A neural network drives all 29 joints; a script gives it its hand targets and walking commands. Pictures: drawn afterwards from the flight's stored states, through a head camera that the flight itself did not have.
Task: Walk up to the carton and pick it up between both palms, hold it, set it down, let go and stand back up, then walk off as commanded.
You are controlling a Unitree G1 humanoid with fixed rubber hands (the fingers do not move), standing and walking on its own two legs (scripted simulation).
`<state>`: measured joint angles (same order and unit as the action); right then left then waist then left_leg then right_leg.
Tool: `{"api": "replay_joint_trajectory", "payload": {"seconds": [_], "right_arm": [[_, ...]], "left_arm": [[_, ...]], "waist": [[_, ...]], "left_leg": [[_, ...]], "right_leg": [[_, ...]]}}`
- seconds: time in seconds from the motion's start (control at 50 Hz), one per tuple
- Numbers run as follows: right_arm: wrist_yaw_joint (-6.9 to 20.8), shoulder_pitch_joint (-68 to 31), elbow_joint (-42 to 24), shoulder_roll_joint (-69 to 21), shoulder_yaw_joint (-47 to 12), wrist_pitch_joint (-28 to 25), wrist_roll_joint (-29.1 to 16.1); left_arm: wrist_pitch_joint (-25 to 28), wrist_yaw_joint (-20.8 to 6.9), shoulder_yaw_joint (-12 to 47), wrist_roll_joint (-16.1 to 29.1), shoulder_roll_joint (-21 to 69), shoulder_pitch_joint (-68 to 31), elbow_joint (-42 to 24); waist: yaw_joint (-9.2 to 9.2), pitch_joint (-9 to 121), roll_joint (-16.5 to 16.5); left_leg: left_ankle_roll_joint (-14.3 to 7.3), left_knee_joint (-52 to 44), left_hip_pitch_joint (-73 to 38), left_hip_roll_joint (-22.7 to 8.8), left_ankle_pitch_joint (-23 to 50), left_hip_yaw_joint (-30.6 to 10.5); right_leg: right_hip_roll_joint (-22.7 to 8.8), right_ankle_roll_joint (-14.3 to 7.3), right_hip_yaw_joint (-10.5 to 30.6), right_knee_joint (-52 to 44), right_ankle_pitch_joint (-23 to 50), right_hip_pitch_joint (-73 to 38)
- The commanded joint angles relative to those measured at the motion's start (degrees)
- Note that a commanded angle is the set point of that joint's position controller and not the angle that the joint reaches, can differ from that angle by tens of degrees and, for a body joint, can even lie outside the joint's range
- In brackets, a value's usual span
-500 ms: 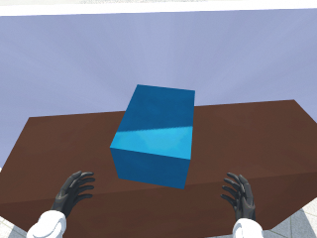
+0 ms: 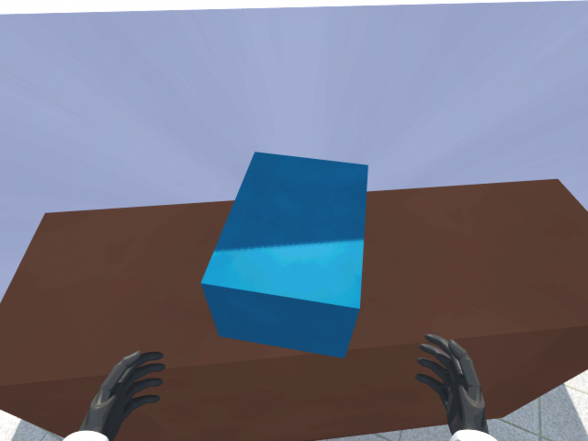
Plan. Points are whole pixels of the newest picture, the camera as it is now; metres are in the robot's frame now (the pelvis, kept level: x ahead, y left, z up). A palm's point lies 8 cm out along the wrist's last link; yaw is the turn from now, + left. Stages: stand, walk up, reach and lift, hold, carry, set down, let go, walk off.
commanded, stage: set down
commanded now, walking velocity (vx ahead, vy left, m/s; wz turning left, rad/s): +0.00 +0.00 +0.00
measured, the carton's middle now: (296, 247) +0.43 +0.00 +0.00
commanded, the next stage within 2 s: let go in 0.84 s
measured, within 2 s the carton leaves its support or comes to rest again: neither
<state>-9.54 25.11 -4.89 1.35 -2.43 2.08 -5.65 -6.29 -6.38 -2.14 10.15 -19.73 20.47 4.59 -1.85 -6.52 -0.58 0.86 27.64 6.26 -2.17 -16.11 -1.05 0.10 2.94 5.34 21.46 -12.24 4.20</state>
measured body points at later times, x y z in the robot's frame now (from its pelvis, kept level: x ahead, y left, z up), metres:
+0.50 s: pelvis +0.00 +0.00 +0.00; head +0.01 +0.00 +0.45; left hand +0.17 +0.24 -0.04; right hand +0.16 -0.20 -0.02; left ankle -0.01 +0.12 -0.74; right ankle +0.00 -0.16 -0.74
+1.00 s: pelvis +0.01 +0.00 +0.00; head +0.03 +0.00 +0.45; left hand +0.17 +0.23 -0.07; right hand +0.15 -0.21 -0.07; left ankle -0.01 +0.12 -0.74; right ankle +0.00 -0.16 -0.74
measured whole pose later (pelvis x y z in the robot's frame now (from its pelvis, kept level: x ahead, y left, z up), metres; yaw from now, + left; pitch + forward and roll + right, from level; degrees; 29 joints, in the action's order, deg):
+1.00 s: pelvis +0.01 +0.00 +0.00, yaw +0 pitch -4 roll -1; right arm -1.3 20.2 22.5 7.3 -1.2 -8.9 -4.2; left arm -7.5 -1.1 0.1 3.7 -14.7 18.6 18.5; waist -1.8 -6.6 -0.9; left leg 1.2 26.3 6.2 -2.2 -16.1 -1.0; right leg 0.1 2.5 5.3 21.4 -12.9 4.8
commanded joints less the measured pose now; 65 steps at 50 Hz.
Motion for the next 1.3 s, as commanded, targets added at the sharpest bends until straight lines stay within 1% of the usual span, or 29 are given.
{"api": "replay_joint_trajectory", "payload": {"seconds": [0.0,0.04,0.06,0.08,0.1,0.12,0.18,0.26,0.3,0.32,0.34,0.38,0.42,0.44,0.48,0.5,0.52,0.66,0.68,0.74,0.76,0.82,0.9,0.96,1.02,1.08,1.12,1.18,1.28], "right_arm": [[0.74,3.37,-4.63,5.26,0.67,-4.97,1.04],[1.70,2.77,-0.66,7.65,2.45,-5.28,0.78],[1.05,2.45,-3.04,6.71,3.28,-5.19,1.13],[1.45,0.48,0.29,7.75,2.32,-4.61,1.30],[1.44,0.77,-1.62,7.55,2.70,-4.16,2.16],[2.29,1.15,1.25,8.21,2.60,-4.17,1.60],[1.59,-0.01,-1.65,6.93,3.11,-4.13,1.79],[3.14,-3.45,2.06,9.54,4.41,-3.92,3.44],[3.80,-5.61,5.61,10.68,4.75,-3.76,1.52],[3.07,-4.37,0.41,8.85,4.39,-4.05,1.83],[4.48,-5.62,9.28,11.52,6.43,-3.21,3.37],[5.24,-7.49,7.56,10.58,6.58,-4.33,4.31],[5.19,-6.44,3.70,10.07,5.25,-5.46,3.01],[4.76,-6.12,4.14,9.69,4.91,-5.44,3.63],[5.68,-6.95,9.86,10.44,5.34,-5.35,4.57],[4.97,-5.40,6.55,10.19,6.75,-6.14,5.45],[5.80,-5.92,12.38,11.16,6.49,-6.31,5.03],[6.40,-6.00,14.85,11.95,4.97,-9.52,5.30],[6.98,-6.09,17.38,12.98,5.38,-10.01,6.05],[6.96,-6.14,18.97,13.50,5.99,-12.27,6.54],[7.16,-5.75,18.40,13.14,5.85,-12.84,6.04],[7.53,-6.78,20.93,12.86,5.31,-13.51,6.22],[8.27,-9.46,25.34,15.72,8.05,-13.63,7.35],[8.65,-11.79,26.85,15.23,8.12,-14.72,8.74],[9.54,-13.22,27.68,15.48,7.95,-14.65,8.76],[9.82,-14.65,31.13,16.21,8.73,-14.63,9.02],[10.28,-14.73,33.38,16.62,7.84,-14.96,8.51],[10.31,-15.77,33.75,16.73,8.96,-15.01,9.27],[11.41,-17.40,40.24,18.60,8.33,-15.03,8.81]], "left_arm": [[4.18,0.26,-2.90,0.55,-5.65,-0.01,-9.46],[2.85,0.96,-2.16,-1.06,-3.79,1.45,-8.03],[2.61,0.54,-2.15,0.65,-4.96,-0.54,-7.75],[1.98,0.43,-2.26,-0.73,-4.06,-0.89,-4.40],[2.03,0.53,-2.40,-0.37,-2.94,-1.43,-5.45],[1.36,0.68,-2.37,-1.01,-3.10,0.32,-3.35],[0.50,0.71,-2.08,-0.10,-4.61,-2.25,-5.67],[-0.40,2.23,-1.68,-1.78,-2.17,-4.22,-2.33],[-0.93,2.63,-1.40,-3.58,-1.66,-4.90,-1.62],[-1.09,2.06,-1.48,-2.30,-2.88,-4.19,-4.46],[-1.91,2.78,-0.53,-4.10,-0.56,-4.82,1.10],[-1.68,3.53,-0.01,-3.52,-0.80,-5.94,1.95],[-0.37,3.80,-0.54,-3.16,-2.67,-6.60,-1.18],[-0.13,3.21,-0.79,-2.93,-2.65,-6.45,0.75],[-1.03,4.46,-0.66,-3.82,-1.88,-7.07,1.79],[-0.44,4.10,0.18,-1.89,-2.36,-6.94,-2.37],[-0.89,4.61,0.19,-3.78,-0.36,-5.91,0.58],[-0.46,4.11,-0.25,-5.56,0.31,-3.73,6.57],[-0.30,4.65,-1.25,-6.82,0.37,-4.08,6.08],[0.81,4.71,-1.10,-6.39,0.64,-2.77,5.55],[0.96,5.10,-1.46,-6.59,-0.17,-4.25,4.45],[1.55,4.75,-0.83,-6.83,0.26,-4.08,7.95],[0.35,5.36,-0.19,-8.09,2.60,-2.86,7.70],[0.46,5.92,0.05,-7.77,1.80,-7.90,9.97],[-0.03,6.71,-0.16,-9.12,2.43,-7.47,12.00],[0.12,6.79,-0.07,-8.77,3.16,-7.75,14.25],[0.44,7.30,-0.84,-9.69,2.98,-8.50,13.27],[0.46,7.28,0.09,-8.68,3.17,-9.61,13.27],[-0.65,7.59,0.32,-10.83,4.76,-10.20,17.77]], "waist": [[6.76,5.72,-4.54],[7.08,3.64,-8.01],[5.37,4.52,-4.83],[7.33,2.05,-6.53],[5.94,1.42,-5.52],[7.50,2.22,-5.50],[6.45,1.21,-3.88],[6.83,-0.17,-5.06],[7.64,-2.07,-9.87],[6.90,0.17,-6.41],[7.00,-2.77,-8.62],[6.57,-0.70,-7.34],[6.28,1.66,-6.80],[6.42,0.37,-3.97],[6.54,1.33,-5.68],[5.63,2.54,-4.19],[5.88,1.29,-7.13],[6.81,3.62,-2.39],[6.35,3.51,-5.37],[4.91,6.51,-4.49],[5.72,5.81,-4.91],[5.29,5.80,-3.03],[4.89,4.00,-6.69],[4.23,5.46,-3.42],[6.38,4.00,-3.56],[5.49,5.29,-2.53],[5.48,5.91,-5.75],[4.91,5.35,-2.88],[5.09,5.24,-5.61]], "left_leg": [[3.38,-8.22,-4.58,1.12,22.00,4.97],[4.35,-8.64,-5.30,0.35,23.54,4.17],[3.79,-8.62,-4.21,0.50,20.63,4.64],[3.77,-9.76,-3.69,0.73,18.17,4.65],[3.73,-10.43,-2.23,0.65,16.63,4.64],[3.69,-10.26,-3.95,0.39,16.80,4.54],[2.76,-10.61,-0.74,0.67,12.42,5.32],[3.11,-12.20,-1.09,-0.11,10.34,5.13],[1.94,-15.31,6.81,-1.15,2.10,3.77],[1.72,-14.10,5.28,-0.29,3.55,5.03],[2.63,-14.61,5.10,-0.58,3.13,4.69],[2.09,-14.88,6.84,-0.18,1.13,5.24],[0.97,-14.73,7.76,-0.93,1.67,4.60],[1.19,-13.89,7.38,-0.10,3.28,6.09],[3.04,-11.29,1.28,1.08,7.64,6.41],[2.65,-11.53,0.35,0.83,6.99,6.57],[3.53,-11.88,0.31,0.21,9.34,5.56],[3.69,-8.46,-4.48,1.71,18.23,6.69],[4.17,-8.09,-5.36,1.54,19.53,6.15],[4.39,-7.20,-8.48,1.47,23.18,6.66],[4.46,-7.18,-8.23,1.48,23.70,6.65],[3.76,-7.35,-6.81,1.49,21.86,6.56],[5.74,-8.08,-7.01,0.85,21.54,5.58],[4.48,-8.18,-4.49,1.64,15.59,6.92],[4.35,-8.38,-4.22,1.61,16.62,6.88],[4.34,-8.79,-4.24,1.22,15.31,6.62],[4.93,-7.55,-6.59,1.38,18.96,6.38],[4.41,-8.69,-4.59,1.36,16.31,6.88],[4.90,-7.68,-5.75,1.56,17.99,6.40]], "right_leg": [[1.50,-4.59,-3.89,-6.11,9.09,-2.73],[2.03,-5.36,-4.31,-5.50,9.54,-1.41],[1.17,-4.62,-3.64,-6.41,8.68,-1.79],[1.53,-5.20,-3.69,-6.99,5.20,-0.91],[1.98,-5.29,-3.88,-6.76,5.13,-0.74],[2.18,-5.40,-4.27,-6.79,3.93,-0.46],[1.28,-4.59,-3.99,-6.14,3.69,-1.88],[2.22,-5.08,-5.03,-6.10,0.85,1.02],[3.78,-4.60,-5.60,-2.73,-0.36,-4.69],[2.53,-3.77,-5.26,-3.22,1.99,-5.65],[3.54,-4.81,-6.20,-3.57,-1.76,-2.37],[3.03,-4.66,-6.13,-3.38,-1.75,-3.41],[3.67,-3.83,-5.55,-2.44,0.72,-6.43],[2.84,-3.40,-5.39,-3.22,1.56,-5.12],[2.13,-4.71,-5.57,-4.37,-1.39,1.56],[2.04,-4.57,-5.14,-4.72,-0.63,1.02],[2.43,-4.89,-5.58,-3.86,1.80,0.60],[2.92,-4.14,-6.42,-4.95,6.12,2.38],[3.16,-4.67,-6.90,-4.33,7.09,3.61],[3.37,-4.49,-6.87,-4.57,9.72,2.53],[3.39,-4.70,-6.72,-4.84,9.46,4.09],[3.15,-4.62,-6.77,-4.31,9.33,2.72],[4.11,-5.88,-7.67,-4.28,6.04,3.64],[3.88,-5.10,-8.62,-3.71,3.81,2.80],[3.66,-5.52,-8.28,-4.16,4.85,3.57],[3.70,-5.15,-8.27,-3.56,3.88,3.35],[3.61,-5.47,-8.11,-3.61,5.96,4.31],[3.90,-5.16,-8.77,-3.24,4.03,3.46],[4.07,-5.39,-9.15,-3.24,4.31,4.86]]}}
